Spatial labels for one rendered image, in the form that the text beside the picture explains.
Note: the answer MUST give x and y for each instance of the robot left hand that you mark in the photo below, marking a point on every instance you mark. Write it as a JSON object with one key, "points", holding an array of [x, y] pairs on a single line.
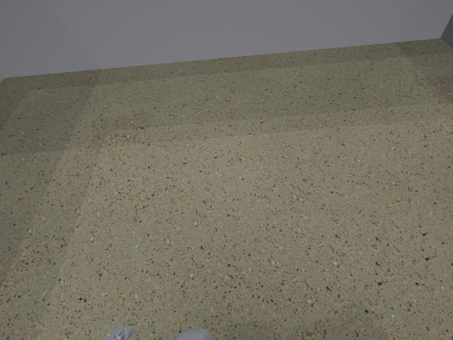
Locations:
{"points": [[123, 333]]}

